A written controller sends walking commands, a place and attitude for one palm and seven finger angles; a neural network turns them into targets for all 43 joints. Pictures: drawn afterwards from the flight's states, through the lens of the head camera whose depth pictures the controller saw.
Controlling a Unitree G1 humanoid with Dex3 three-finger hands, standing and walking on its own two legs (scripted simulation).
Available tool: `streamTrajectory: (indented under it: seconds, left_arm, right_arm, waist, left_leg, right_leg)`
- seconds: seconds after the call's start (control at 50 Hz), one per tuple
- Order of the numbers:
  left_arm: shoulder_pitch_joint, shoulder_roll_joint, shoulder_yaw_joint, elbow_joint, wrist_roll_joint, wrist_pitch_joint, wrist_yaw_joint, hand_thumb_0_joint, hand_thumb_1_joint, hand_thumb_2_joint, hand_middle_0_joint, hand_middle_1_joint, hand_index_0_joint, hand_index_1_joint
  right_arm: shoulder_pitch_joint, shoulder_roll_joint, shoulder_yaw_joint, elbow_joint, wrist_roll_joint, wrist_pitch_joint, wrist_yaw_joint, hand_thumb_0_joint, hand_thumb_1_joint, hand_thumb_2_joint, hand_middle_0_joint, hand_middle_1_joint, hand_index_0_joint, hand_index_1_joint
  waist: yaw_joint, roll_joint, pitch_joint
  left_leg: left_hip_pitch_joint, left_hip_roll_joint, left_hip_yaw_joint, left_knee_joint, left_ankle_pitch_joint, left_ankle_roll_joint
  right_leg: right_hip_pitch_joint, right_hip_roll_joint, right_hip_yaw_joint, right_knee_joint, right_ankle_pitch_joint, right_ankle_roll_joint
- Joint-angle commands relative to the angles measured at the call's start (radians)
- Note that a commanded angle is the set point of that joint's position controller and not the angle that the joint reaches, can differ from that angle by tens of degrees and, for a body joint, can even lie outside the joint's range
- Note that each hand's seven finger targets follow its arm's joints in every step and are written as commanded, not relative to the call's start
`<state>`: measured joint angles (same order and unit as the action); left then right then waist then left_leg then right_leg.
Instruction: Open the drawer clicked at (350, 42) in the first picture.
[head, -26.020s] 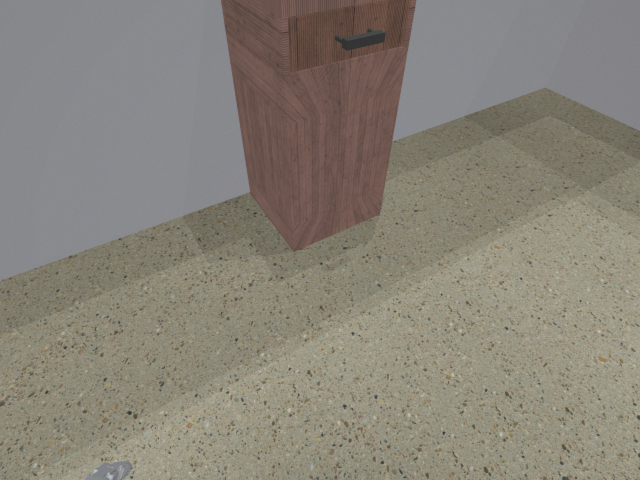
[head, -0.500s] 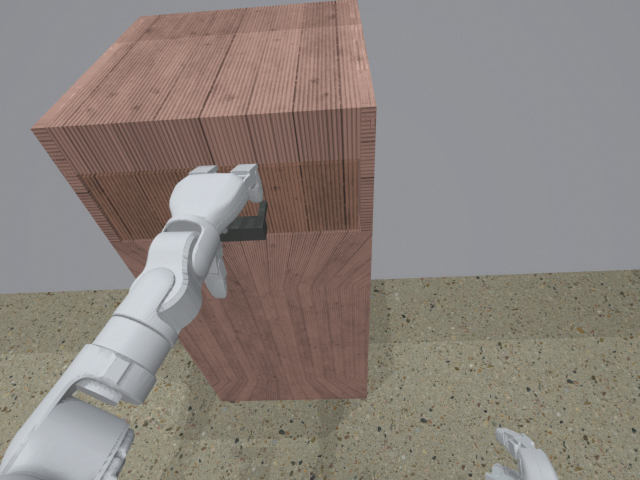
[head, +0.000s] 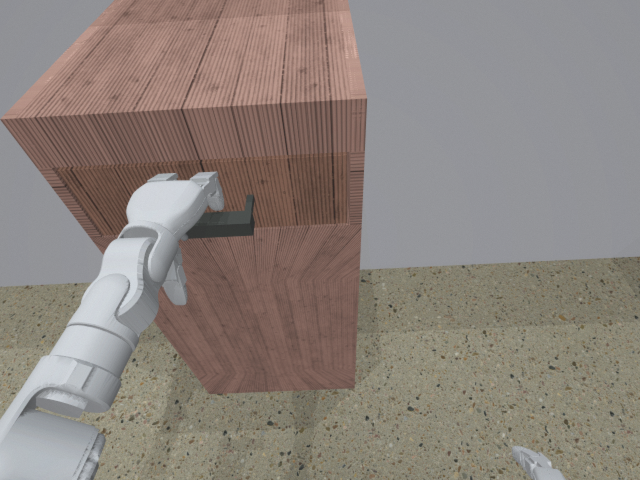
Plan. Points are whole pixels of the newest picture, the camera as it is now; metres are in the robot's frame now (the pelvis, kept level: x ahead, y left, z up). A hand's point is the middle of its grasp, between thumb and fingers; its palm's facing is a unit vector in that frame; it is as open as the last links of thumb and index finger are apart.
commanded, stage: lower the fingers behind the handle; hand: left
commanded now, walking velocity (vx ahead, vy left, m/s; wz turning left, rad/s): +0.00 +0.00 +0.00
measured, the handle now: (209, 214) +0.46 +0.19 +0.07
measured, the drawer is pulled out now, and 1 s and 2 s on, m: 0.00 0.00 0.00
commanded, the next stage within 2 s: close the thumb around the handle in 1.30 s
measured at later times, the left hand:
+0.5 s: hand (200, 237) +0.42 +0.19 +0.07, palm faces -0.08 -0.06 -0.99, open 13.8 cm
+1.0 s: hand (209, 247) +0.42 +0.19 +0.05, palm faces -0.05 -0.05 -1.00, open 13.8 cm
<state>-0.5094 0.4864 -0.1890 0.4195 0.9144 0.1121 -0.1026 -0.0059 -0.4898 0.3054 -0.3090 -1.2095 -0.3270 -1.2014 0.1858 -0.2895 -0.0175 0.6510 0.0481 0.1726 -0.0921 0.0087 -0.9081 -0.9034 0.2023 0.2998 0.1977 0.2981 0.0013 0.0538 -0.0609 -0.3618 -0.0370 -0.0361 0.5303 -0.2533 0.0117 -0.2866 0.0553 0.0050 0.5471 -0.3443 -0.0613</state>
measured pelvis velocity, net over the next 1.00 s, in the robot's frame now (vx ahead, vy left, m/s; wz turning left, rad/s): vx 0.01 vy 0.01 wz -0.03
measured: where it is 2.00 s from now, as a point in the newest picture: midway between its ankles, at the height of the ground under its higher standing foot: outside the picture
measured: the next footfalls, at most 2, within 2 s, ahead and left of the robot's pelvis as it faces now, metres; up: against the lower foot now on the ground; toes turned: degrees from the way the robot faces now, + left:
none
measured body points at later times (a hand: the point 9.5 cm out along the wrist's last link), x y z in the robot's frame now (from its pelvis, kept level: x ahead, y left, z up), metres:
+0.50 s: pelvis +0.00 +0.01 +0.00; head +0.02 -0.01 +0.44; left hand +0.42 +0.20 +0.13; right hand +0.12 -0.24 -0.13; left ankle +0.01 +0.12 -0.73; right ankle -0.04 -0.08 -0.73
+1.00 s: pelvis +0.01 +0.01 -0.01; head +0.03 -0.01 +0.44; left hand +0.41 +0.19 +0.10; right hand +0.12 -0.25 -0.14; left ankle +0.01 +0.12 -0.73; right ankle -0.04 -0.08 -0.73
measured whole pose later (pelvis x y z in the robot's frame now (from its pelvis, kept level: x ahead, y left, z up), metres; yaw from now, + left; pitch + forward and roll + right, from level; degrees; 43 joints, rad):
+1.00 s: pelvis +0.01 +0.01 -0.01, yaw -2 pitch +9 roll +0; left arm -0.54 0.35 -0.19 0.64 0.99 0.16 0.15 -0.01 -0.49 0.31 -0.31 -1.21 -0.32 -1.20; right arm 0.21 -0.24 -0.03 0.67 0.04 0.18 -0.06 0.01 -0.91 -0.90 0.20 0.30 0.20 0.30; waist -0.03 0.06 -0.12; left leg -0.47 -0.04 -0.01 0.62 -0.30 0.03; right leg -0.40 0.06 0.03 0.63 -0.38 -0.05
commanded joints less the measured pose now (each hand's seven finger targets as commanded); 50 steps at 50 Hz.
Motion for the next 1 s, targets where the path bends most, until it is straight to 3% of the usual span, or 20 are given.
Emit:
streamTrajectory:
  seconds: [0.0, 0.04, 0.1, 0.14, 0.16, 0.18, 0.24, 0.28, 0.32, 0.4, 0.46, 0.54, 0.6, 0.66, 0.7, 0.76, 0.8, 0.86, 0.92, 0.98]
  left_arm:
    - [-0.444, 0.127, 0.111, -0.277, -0.007, -0.133, 0.139, 0.0, -0.5, 0.3, -0.3, -1.2, -0.3, -1.2]
    - [-0.432, 0.128, 0.141, -0.201, -0.007, -0.102, 0.194, 0.0, -0.5, 0.3, -0.3, -1.2, -0.3, -1.2]
    - [-0.443, 0.16, 0.177, -0.103, 0.027, -0.011, 0.266, 0.0, -0.5, 0.3, -0.3, -1.2, -0.3, -1.2]
    - [-0.466, 0.139, 0.146, -0.066, 0.055, 0.053, 0.292, 0.0, -0.5, 0.3, -0.3, -1.2, -0.3, -1.2]
    - [-0.454, 0.16, 0.16, -0.038, 0.069, 0.081, 0.297, 0.0, -0.5, 0.3, -0.3, -1.2, -0.3, -1.2]
    - [-0.491, 0.122, 0.109, -0.032, 0.076, 0.103, 0.293, 0.0, -0.5, 0.3, -0.3, -1.2, -0.3, -1.2]
    - [-0.521, 0.105, 0.075, -0.024, 0.074, 0.14, 0.257, 0.0, -0.5, 0.3, -0.3, -1.2, -0.3, -1.2]
    - [-0.513, 0.093, 0.06, -0.041, 0.061, 0.131, 0.219, 0.0, -0.5, 0.3, -0.3, -1.2, -0.3, -1.2]
    - [-0.49, 0.056, 0.031, -0.034, 0.046, 0.106, 0.184, 0.0, -0.5, 0.3, -0.3, -1.2, -0.3, -1.2]
    - [-0.442, 0.082, 0.062, 0.039, 0.053, 0.051, 0.157, 0.0, -0.5, 0.3, -0.3, -1.2, -0.3, -1.2]
    - [-0.466, 0.14, 0.125, -0.033, 0.059, -0.017, 0.181, 0.0, -0.5, 0.3, -0.3, -1.2, -0.3, -1.2]
    - [-0.425, 0.147, 0.174, -0.089, 0.07, -0.07, 0.26, 0.0, -0.5, 0.3, -0.3, -1.2, -0.3, -1.2]
    - [-0.373, 0.116, 0.171, -0.111, 0.082, -0.049, 0.325, 0.0, -0.5, 0.3, -0.3, -1.2, -0.3, -1.2]
    - [-0.372, 0.079, 0.134, -0.082, 0.092, 0.014, 0.357, 0.0, -0.5, 0.3, -0.3, -1.2, -0.3, -1.2]
    - [-0.376, 0.091, 0.13, -0.063, 0.094, 0.056, 0.358, 0.0, -0.5, 0.3, -0.3, -1.2, -0.3, -1.2]
    - [-0.43, 0.048, 0.064, -0.036, 0.086, 0.099, 0.327, 0.0, -0.5, 0.3, -0.3, -1.2, -0.3, -1.2]
    - [-0.434, 0.055, 0.067, 0.018, 0.084, 0.111, 0.312, 0.0, -0.5, 0.3, -0.3, -1.2, -0.3, -1.2]
    - [-0.414, 0.084, 0.094, 0.038, 0.084, 0.094, 0.289, 0.0, -0.5, 0.3, -0.3, -1.2, -0.3, -1.2]
    - [-0.443, 0.065, 0.078, 0.01, 0.086, 0.041, 0.281, 0.0, -0.5, 0.3, -0.3, -1.2, -0.3, -1.2]
    - [-0.431, 0.122, 0.138, 0.004, 0.1, -0.003, 0.301, 0.0, -0.5, 0.3, -0.3, -1.2, -0.3, -1.2]
  right_arm:
    - [-0.065, -0.064, -0.042, -0.115, 0.0, -0.059, 0.002, 0.0, -0.9, -0.9, 0.2, 0.3, 0.2, 0.3]
    - [-0.06, -0.076, -0.044, -0.095, 0.006, -0.06, 0.017, 0.0, -0.9, -0.9, 0.2, 0.3, 0.2, 0.3]
    - [-0.07, -0.088, -0.04, -0.08, 0.007, -0.051, 0.032, 0.0, -0.9, -0.9, 0.2, 0.3, 0.2, 0.3]
    - [-0.083, -0.087, -0.035, -0.081, 0.006, -0.045, 0.037, 0.0, -0.9, -0.9, 0.2, 0.3, 0.2, 0.3]
    - [-0.089, -0.093, -0.035, -0.081, 0.004, -0.039, 0.036, 0.0, -0.9, -0.9, 0.2, 0.3, 0.2, 0.3]
    - [-0.095, -0.09, -0.03, -0.084, 0.007, -0.036, 0.035, 0.0, -0.9, -0.9, 0.2, 0.3, 0.2, 0.3]
    - [-0.087, -0.094, -0.033, -0.096, 0.005, -0.027, 0.029, 0.0, -0.9, -0.9, 0.2, 0.3, 0.2, 0.3]
    - [-0.084, -0.094, -0.035, -0.11, 0.003, -0.022, 0.024, 0.0, -0.9, -0.9, 0.2, 0.3, 0.2, 0.3]
    - [-0.078, -0.089, -0.032, -0.114, 0.003, -0.02, 0.017, 0.0, -0.9, -0.9, 0.2, 0.3, 0.2, 0.3]
    - [-0.053, -0.086, -0.025, -0.106, 0.0, -0.016, 0.009, 0.0, -0.9, -0.9, 0.2, 0.3, 0.2, 0.3]
    - [-0.038, -0.087, -0.035, -0.113, -0.007, -0.02, 0.01, 0.0, -0.9, -0.9, 0.2, 0.3, 0.2, 0.3]
    - [-0.02, -0.072, -0.05, -0.111, -0.01, -0.033, 0.02, 0.0, -0.9, -0.9, 0.2, 0.3, 0.2, 0.3]
    - [-0.016, -0.07, -0.062, -0.107, -0.013, -0.044, 0.036, 0.0, -0.9, -0.9, 0.2, 0.3, 0.2, 0.3]
    - [-0.01, -0.081, -0.069, -0.09, -0.01, -0.042, 0.048, 0.0, -0.9, -0.9, 0.2, 0.3, 0.2, 0.3]
    - [-0.016, -0.09, -0.068, -0.087, -0.007, -0.039, 0.047, 0.0, -0.9, -0.9, 0.2, 0.3, 0.2, 0.3]
    - [-0.024, -0.094, -0.063, -0.087, -0.002, -0.025, 0.039, 0.0, -0.9, -0.9, 0.2, 0.3, 0.2, 0.3]
    - [-0.024, -0.093, -0.056, -0.083, -0.001, -0.019, 0.033, 0.0, -0.9, -0.9, 0.2, 0.3, 0.2, 0.3]
    - [-0.022, -0.096, -0.052, -0.092, -0.007, -0.011, 0.023, 0.0, -0.9, -0.9, 0.2, 0.3, 0.2, 0.3]
    - [-0.023, -0.084, -0.049, -0.103, -0.01, -0.016, 0.019, 0.0, -0.9, -0.9, 0.2, 0.3, 0.2, 0.3]
    - [-0.018, -0.079, -0.05, -0.106, -0.013, -0.02, 0.015, 0.0, -0.9, -0.9, 0.2, 0.3, 0.2, 0.3]
  waist:
    - [-0.009, 0.025, -0.337]
    - [-0.002, -0.018, -0.288]
    - [0.018, -0.076, -0.307]
    - [0.019, -0.093, -0.332]
    - [0.021, -0.091, -0.348]
    - [0.008, -0.075, -0.346]
    - [-0.011, -0.076, -0.384]
    - [-0.015, -0.084, -0.4]
    - [-0.029, -0.096, -0.346]
    - [-0.022, -0.122, -0.26]
    - [0.002, -0.072, -0.335]
    - [0.018, -0.037, -0.386]
    - [0.023, -0.019, -0.411]
    - [0.001, -0.025, -0.398]
    - [-0.008, -0.053, -0.394]
    - [-0.037, -0.057, -0.364]
    - [-0.034, -0.068, -0.341]
    - [-0.018, -0.085, -0.369]
    - [-0.02, -0.062, -0.364]
    - [-0.007, -0.064, -0.381]
  left_leg:
    - [0.218, -0.019, 0.033, 0.037, 0.332, 0.044]
    - [0.176, -0.011, 0.035, 0.031, 0.306, 0.033]
    - [0.128, -0.007, 0.04, 0.019, 0.286, 0.025]
    - [0.118, -0.008, 0.046, 0.017, 0.279, 0.025]
    - [0.112, -0.008, 0.048, 0.014, 0.268, 0.024]
    - [0.118, -0.008, 0.05, 0.016, 0.259, 0.028]
    - [0.146, -0.008, 0.049, 0.024, 0.286, 0.036]
    - [0.159, -0.009, 0.041, 0.027, 0.305, 0.041]
    - [0.164, -0.007, 0.038, 0.03, 0.3, 0.045]
    - [0.114, -0.007, 0.037, 0.028, 0.255, 0.044]
    - [0.121, -0.006, 0.033, 0.039, 0.298, 0.038]
    - [0.128, -0.005, 0.039, 0.066, 0.368, 0.035]
    - [0.141, 0.0, 0.041, 0.08, 0.418, 0.03]
    - [0.137, 0.003, 0.045, 0.082, 0.409, 0.025]
    - [0.127, 0.002, 0.05, 0.078, 0.364, 0.03]
    - [0.125, -0.002, 0.044, 0.067, 0.318, 0.032]
    - [0.122, -0.001, 0.042, 0.061, 0.289, 0.036]
    - [0.109, -0.005, 0.042, 0.064, 0.302, 0.037]
    - [0.105, -0.005, 0.049, 0.072, 0.304, 0.041]
    - [0.087, -0.006, 0.049, 0.076, 0.3, 0.041]
  right_leg:
    - [-0.007, -0.024, 0.019, -0.033, 0.424, 0.028]
    - [-0.046, -0.019, 0.001, -0.03, 0.374, 0.024]
    - [-0.026, -0.018, -0.008, -0.019, 0.337, 0.019]
    - [-0.006, -0.02, -0.004, -0.021, 0.336, 0.022]
    - [0.009, -0.021, 0.002, -0.024, 0.325, 0.022]
    - [-0.002, -0.024, 0.003, -0.026, 0.323, 0.023]
    - [0.018, -0.024, 0.008, -0.024, 0.375, 0.025]
    - [0.03, -0.025, 0.01, -0.019, 0.403, 0.027]
    - [-0.003, -0.023, 0.004, -0.026, 0.405, 0.03]
    - [-0.035, -0.023, 0.004, -0.033, 0.364, 0.029]
    - [-0.004, -0.023, 0.009, -0.006, 0.372, 0.018]
    - [-0.006, -0.015, 0.01, 0.023, 0.435, 0.015]
    - [-0.022, -0.007, 0.003, 0.036, 0.449, 0.012]
    - [-0.044, -0.002, -0.004, 0.033, 0.43, 0.011]
    - [-0.039, -0.004, 0.002, 0.023, 0.422, 0.018]
    - [-0.056, -0.006, -0.001, 0.007, 0.378, 0.02]
    - [-0.07, -0.006, -0.003, 0.002, 0.347, 0.02]
    - [-0.031, -0.011, 0.006, 0.008, 0.381, 0.019]
    - [-0.038, -0.015, 0.013, 0.015, 0.409, 0.022]
    - [-0.021, -0.016, 0.019, 0.025, 0.414, 0.022]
